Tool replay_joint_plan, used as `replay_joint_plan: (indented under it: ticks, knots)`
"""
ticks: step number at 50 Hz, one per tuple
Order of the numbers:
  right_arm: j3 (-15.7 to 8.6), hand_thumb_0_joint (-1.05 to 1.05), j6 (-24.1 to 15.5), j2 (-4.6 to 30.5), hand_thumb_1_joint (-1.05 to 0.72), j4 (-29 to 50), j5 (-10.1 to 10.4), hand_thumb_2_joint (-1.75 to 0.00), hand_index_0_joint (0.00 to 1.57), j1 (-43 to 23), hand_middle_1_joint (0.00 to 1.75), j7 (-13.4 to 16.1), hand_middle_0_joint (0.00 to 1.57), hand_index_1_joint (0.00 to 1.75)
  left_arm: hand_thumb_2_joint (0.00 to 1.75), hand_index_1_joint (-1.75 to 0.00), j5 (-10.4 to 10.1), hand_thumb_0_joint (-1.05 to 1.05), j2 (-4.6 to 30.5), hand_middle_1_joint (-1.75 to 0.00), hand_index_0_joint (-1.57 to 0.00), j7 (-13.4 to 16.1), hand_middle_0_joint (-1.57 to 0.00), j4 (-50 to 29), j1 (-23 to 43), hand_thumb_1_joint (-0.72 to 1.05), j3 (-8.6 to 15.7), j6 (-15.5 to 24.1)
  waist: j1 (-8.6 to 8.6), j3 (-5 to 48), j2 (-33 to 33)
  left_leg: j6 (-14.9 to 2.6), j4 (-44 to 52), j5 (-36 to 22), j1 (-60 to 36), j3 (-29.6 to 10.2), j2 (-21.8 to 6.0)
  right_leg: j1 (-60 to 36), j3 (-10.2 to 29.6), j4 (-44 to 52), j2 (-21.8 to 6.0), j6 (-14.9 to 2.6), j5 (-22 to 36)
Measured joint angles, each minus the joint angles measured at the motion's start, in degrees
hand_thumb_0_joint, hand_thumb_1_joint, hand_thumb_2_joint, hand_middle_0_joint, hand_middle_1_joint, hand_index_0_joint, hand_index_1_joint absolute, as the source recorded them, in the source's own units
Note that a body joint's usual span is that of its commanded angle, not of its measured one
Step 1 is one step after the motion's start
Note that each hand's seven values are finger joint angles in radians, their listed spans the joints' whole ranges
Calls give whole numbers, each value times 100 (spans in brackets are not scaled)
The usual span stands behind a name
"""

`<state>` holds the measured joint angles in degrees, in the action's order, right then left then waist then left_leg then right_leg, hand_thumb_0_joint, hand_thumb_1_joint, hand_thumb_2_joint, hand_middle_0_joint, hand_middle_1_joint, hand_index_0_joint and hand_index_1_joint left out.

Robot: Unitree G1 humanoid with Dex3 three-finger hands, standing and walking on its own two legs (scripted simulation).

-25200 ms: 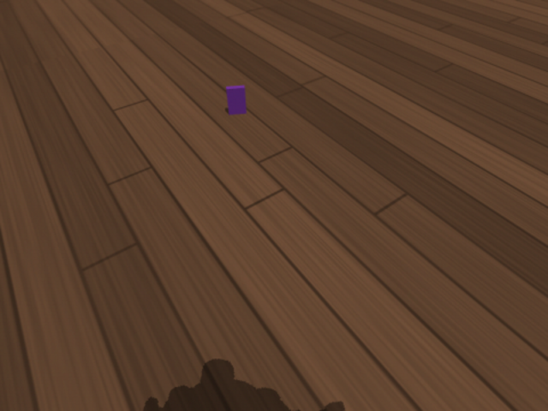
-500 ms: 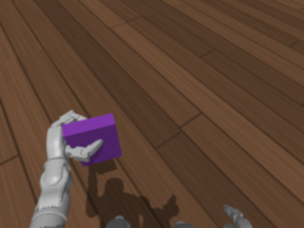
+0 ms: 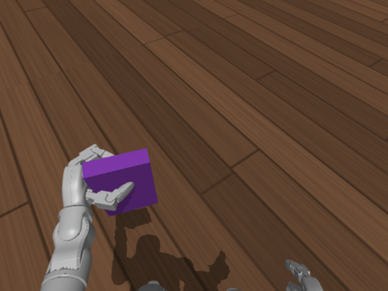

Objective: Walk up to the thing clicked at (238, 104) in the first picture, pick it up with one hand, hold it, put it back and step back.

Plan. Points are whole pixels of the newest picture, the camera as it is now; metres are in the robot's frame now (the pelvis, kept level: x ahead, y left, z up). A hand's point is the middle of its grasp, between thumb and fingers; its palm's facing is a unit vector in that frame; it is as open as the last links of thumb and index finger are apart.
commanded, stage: hold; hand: left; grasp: from the side
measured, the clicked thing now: (126, 185) +0.33 +0.15 +0.01
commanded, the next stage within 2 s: crouch in 1.60 s
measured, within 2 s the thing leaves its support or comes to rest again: neither
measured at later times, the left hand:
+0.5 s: hand (109, 176) +0.33 +0.18 +0.06, palm faces +0.18 -0.98 +0.01, open 8.2 cm
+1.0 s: hand (109, 175) +0.33 +0.18 +0.05, palm faces +0.18 -0.98 +0.01, open 8.2 cm
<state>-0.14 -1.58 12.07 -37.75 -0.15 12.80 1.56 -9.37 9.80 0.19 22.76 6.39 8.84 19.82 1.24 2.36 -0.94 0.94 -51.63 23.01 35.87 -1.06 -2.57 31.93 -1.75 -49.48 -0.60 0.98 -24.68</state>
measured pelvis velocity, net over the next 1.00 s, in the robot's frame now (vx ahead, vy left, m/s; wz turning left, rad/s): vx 0.00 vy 0.00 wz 0.00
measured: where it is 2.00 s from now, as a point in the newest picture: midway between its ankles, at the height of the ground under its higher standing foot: outside the picture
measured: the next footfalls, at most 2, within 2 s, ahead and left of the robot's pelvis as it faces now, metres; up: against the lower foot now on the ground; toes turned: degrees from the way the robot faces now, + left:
none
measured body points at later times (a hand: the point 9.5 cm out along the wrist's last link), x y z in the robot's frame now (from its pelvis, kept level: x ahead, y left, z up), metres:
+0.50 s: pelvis +0.00 +0.00 +0.00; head +0.04 +0.00 +0.45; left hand +0.31 +0.23 +0.06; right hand +0.14 -0.24 -0.10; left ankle +0.03 +0.13 -0.69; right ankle +0.00 -0.13 -0.69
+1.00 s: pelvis +0.00 +0.00 +0.00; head +0.04 +0.00 +0.45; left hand +0.32 +0.23 +0.06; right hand +0.13 -0.25 -0.10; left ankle +0.03 +0.13 -0.69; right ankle +0.00 -0.13 -0.69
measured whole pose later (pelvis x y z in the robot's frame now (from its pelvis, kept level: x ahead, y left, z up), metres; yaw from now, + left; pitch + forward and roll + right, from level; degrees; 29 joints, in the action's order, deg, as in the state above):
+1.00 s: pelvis +0.00 +0.00 +0.00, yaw +0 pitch +6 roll -1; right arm -0.5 -1.8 12.2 -38.5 -0.1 12.5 1.4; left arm -9.5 9.8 -0.6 25.8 8.1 10.1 20.5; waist 1.2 1.7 -0.7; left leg 1.3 -49.4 22.1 33.6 -1.1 -2.6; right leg 29.9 -1.8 -47.7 -0.5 0.7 -24.0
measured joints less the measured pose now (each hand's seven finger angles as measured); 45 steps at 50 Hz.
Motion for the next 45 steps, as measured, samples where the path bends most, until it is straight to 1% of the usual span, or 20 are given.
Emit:
replay_joint_plan:
  ticks: [10, 18, 27, 40, 45]
  knots:
    - [5, 1, -32, -4, -94, -5, 9, -90, 20, -41, 30, 16, 20, 30, 104, -118, -10, 1, -17, -120, -97, 20, -94, -14, 27, -33, 40, -61, -3, -34, -1, 4, 116, -48, -144, 8, 2, -137, 5, 107, 0, -4, 45]
    - [-16, 1, -60, 4, -94, -29, 9, -90, 20, -23, 30, -9, 20, 30, 104, -118, -19, 1, -30, -120, -97, 14, -94, 46, 2, -33, 22, -64, -16, -34, -4, 6, 161, -62, -171, 10, 6, -162, 6, 148, -4, -6, 58]
    - [-11, 1, -63, -3, -94, -75, 0, -91, 20, -9, 30, -5, 20, 30, 104, -118, -6, 1, -21, -120, -97, 7, -94, 37, 13, -33, 48, 37, -16, -71, 13, 14, 188, -67, -204, 8, 4, -188, 4, 160, -2, -14, 54]
    - [-30, 1, -55, 27, -94, -61, 7, -91, 20, 19, 30, -21, 20, 30, 104, -118, -41, 1, -39, -120, -97, -31, -94, 90, 22, -33, 33, 36, -25, -52, -15, 26, 217, -68, -235, -3, 0, -220, -7, 185, 4, -25, 49]
    - [-27, 1, -45, 18, -94, -83, -2, -91, 20, -10, 30, -15, 20, 30, 104, -118, -21, 1, -42, -120, -97, -41, -94, 211, 82, -33, 74, 66, -5, -24, -9, 27, 214, -73, -226, -11, -4, -211, -13, 180, 9, -26, 52]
